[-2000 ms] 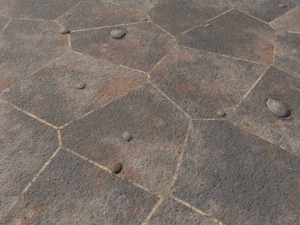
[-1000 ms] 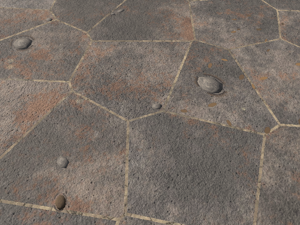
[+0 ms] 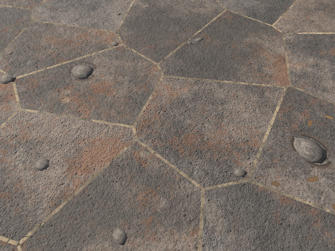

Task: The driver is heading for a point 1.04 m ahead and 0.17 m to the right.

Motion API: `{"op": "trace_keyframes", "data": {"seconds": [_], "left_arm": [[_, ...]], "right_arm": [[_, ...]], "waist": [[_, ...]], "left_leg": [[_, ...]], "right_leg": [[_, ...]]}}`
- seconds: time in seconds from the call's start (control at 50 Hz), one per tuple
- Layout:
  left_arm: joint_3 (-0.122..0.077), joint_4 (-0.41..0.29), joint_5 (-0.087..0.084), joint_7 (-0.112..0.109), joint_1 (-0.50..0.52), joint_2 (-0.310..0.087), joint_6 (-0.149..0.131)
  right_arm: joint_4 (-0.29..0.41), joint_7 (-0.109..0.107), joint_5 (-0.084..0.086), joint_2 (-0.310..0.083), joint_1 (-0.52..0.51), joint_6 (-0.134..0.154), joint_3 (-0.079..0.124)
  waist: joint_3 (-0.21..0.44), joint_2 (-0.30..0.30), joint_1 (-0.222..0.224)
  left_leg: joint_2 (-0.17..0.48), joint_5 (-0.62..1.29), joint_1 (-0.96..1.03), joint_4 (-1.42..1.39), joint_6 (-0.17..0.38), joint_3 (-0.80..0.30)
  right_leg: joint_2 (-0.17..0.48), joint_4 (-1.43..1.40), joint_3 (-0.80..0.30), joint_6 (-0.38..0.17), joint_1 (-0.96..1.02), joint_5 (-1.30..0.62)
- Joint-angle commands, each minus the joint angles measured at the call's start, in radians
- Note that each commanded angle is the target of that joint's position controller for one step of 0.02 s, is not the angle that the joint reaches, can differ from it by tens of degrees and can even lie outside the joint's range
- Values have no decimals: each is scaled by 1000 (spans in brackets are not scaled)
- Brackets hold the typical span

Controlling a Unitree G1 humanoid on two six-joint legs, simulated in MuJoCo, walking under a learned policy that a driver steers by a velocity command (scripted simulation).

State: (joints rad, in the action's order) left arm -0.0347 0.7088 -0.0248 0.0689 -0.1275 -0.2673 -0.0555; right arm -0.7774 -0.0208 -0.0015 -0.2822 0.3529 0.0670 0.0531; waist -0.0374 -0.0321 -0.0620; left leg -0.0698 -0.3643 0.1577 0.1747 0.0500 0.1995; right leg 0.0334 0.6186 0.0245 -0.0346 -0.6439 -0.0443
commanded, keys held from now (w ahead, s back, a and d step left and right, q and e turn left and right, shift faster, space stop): w+e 0.58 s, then w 0.14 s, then no key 0.14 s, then q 0.14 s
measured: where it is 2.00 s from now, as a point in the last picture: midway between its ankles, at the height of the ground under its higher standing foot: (182, 171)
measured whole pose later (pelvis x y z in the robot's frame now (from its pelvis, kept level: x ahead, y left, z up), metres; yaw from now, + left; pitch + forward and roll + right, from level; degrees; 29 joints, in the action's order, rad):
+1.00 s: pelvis +0.52 -0.06 +0.00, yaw -24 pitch +1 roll +2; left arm -0.03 0.63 0.02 0.02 -0.04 -0.25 -0.06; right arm -0.85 0.00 0.02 -0.29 0.37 0.06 0.04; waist -0.04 -0.02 -0.10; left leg -0.01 -0.39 -0.09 0.48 -0.01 0.01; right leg 0.01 0.48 -0.03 -0.02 -0.43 -0.01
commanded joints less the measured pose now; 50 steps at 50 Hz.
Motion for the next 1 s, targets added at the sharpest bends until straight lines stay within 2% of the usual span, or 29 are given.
{"op": "trace_keyframes", "data": {"seconds": [0.02,0.06,0.08,0.1,0.12,0.14,0.16,0.18,0.2,0.22,0.26,0.36,0.44,0.5,0.52,0.54,0.56,0.58,0.6,0.62,0.64,0.7,0.76,0.82,0.88,0.92,0.96,0.98,1.0], "left_arm": [[-26,-116,-2,15,72,-91,-12],[-61,-92,-6,3,-106,-163,-2],[-88,-67,-3,-14,-268,-210,3],[-108,-55,3,-35,-338,-299,12],[-101,-81,6,-36,-319,-292,-2],[-87,-84,10,-38,-295,-227,-9],[-77,-89,7,-39,-231,-197,-13],[-69,-100,3,-37,-165,-174,-15],[-60,-113,10,-40,-120,-147,-17],[-57,-123,19,-43,-97,-144,-15],[-61,-111,14,-53,-93,-157,-18],[-72,-72,2,-79,-158,-198,1],[-72,-47,-8,-83,-215,-197,15],[-71,-51,-3,-85,-183,-184,19],[-61,-57,2,-83,-178,-153,18],[-37,-68,15,-77,-196,-82,14],[-14,-101,-6,-75,-332,-12,3],[-29,-86,-26,-79,-340,-115,3],[-46,-84,-22,-82,-241,-176,8],[-48,-93,-6,-86,-178,-174,12],[-47,-104,8,-84,-138,-157,10],[-38,-104,1,-70,-140,-99,10],[-23,-120,20,-67,-83,-64,12],[-6,-121,27,-56,-30,-32,-2],[-11,-130,22,-45,44,-47,-7],[-22,-138,27,-43,54,-70,-12],[-42,-105,42,-51,-34,-109,-18],[-58,-97,54,-63,-88,-167,-20],[-65,-106,85,-78,-151,-222,-9]], "right_arm": [[44,-26,3,-202,1,-20,53],[56,-34,1,-224,-24,-36,56],[70,-32,7,-222,-62,-31,52],[109,-15,-24,-93,28,-8,13],[127,9,-8,-76,46,35,-9],[156,27,31,-155,-83,64,11],[181,33,44,-160,-131,78,9],[174,27,23,-146,-139,81,8],[166,23,2,-153,-123,72,15],[161,24,-6,-153,-101,59,17],[155,20,-19,-131,-78,39,10],[204,16,-16,-65,-271,34,-19],[221,29,11,-108,-341,50,-3],[199,33,17,-152,-253,63,25],[177,29,11,-173,-165,68,39],[168,21,-8,-220,-40,72,54],[142,23,-29,-309,40,59,74],[137,32,-6,-237,40,52,65],[146,30,-1,-164,1,49,45],[141,31,-6,-138,-38,42,35],[130,32,-11,-116,-61,39,27],[97,29,-8,-91,-63,46,18],[68,31,1,-125,-70,48,27],[42,23,6,-158,-84,29,32],[3,19,17,-168,-29,12,29],[-12,19,28,-178,-27,2,30],[-12,16,35,-170,-51,-3,26],[-7,17,20,-139,-33,4,15],[12,21,-7,-67,26,13,-12]], "waist": [[1,122,37],[116,147,142],[190,98,243],[290,-145,177],[434,-142,153],[324,-32,198],[180,36,156],[93,102,103],[57,87,69],[47,48,44],[42,19,29],[27,-35,108],[53,-71,136],[61,-107,69],[97,-100,22],[220,1,-27],[334,324,30],[299,311,16],[172,198,-16],[98,128,-10],[46,112,1],[24,156,35],[-1,128,46],[35,128,35],[62,140,6],[66,144,26],[104,118,85],[160,68,101],[288,-97,97]], "left_leg": [[321,1227,29,175,31,-16],[316,1352,-14,448,32,-15],[275,1182,-176,696,11,-3],[126,261,-606,1074,-43,-37],[-23,-242,-841,1303,-57,-265],[46,-158,-934,1295,-34,-353],[93,-63,-937,1193,-19,-337],[129,-22,-900,1093,-26,-316],[154,13,-841,1031,-42,-312],[165,36,-788,1007,-61,-306],[173,65,-748,926,-106,-273],[113,368,-655,529,-149,-231],[73,404,-599,366,-135,-274],[80,303,-504,313,-76,-289],[92,296,-378,282,-44,-281],[239,215,-157,279,20,-418],[470,2,143,176,184,-881],[513,-275,132,110,206,-1060],[455,-275,25,91,163,-908],[401,-130,-84,94,132,-751],[354,7,-167,81,127,-646],[292,195,-252,26,134,-480],[307,503,-269,12,171,-393],[267,766,-293,45,145,-262],[259,773,-262,88,119,-248],[269,744,-241,143,102,-287],[231,705,-266,254,60,-299],[174,582,-335,367,15,-277],[92,146,-567,608,-50,-239]], "right_leg": [[-70,-8,87,-54,25,125],[-121,-13,89,-110,264,192],[-111,-112,23,-158,538,125],[138,-73,-386,-295,943,130],[298,-226,-868,-449,1099,292],[271,-307,-766,-383,1016,336],[235,-334,-630,-338,852,308],[186,-351,-538,-304,702,209],[147,-370,-467,-290,602,110],[125,-392,-434,-289,526,54],[100,-405,-363,-289,428,-58],[2,-364,-252,-204,317,38],[46,-289,-367,-172,411,173],[83,-187,-454,-133,467,193],[46,-96,-431,-105,446,170],[-18,162,-356,-68,366,264],[-166,499,-211,0,35,641],[-85,659,-213,17,-126,623],[-50,700,-209,23,-152,521],[-21,685,-177,27,-123,448],[-1,636,-176,28,-103,401],[26,521,-143,27,-20,355],[30,353,-108,51,-23,329],[18,136,-48,63,101,164],[-19,-2,-37,52,192,48],[-33,-78,-53,26,241,54],[-48,-207,-43,-14,417,-73],[36,-205,-99,-49,572,-362],[273,-98,-293,-164,862,-777]]}}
